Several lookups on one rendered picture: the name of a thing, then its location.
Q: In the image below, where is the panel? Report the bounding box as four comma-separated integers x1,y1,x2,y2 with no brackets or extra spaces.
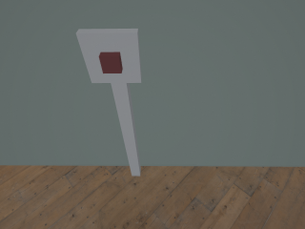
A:
76,29,142,177

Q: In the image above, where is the button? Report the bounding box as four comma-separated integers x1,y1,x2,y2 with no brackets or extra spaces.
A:
99,52,123,73

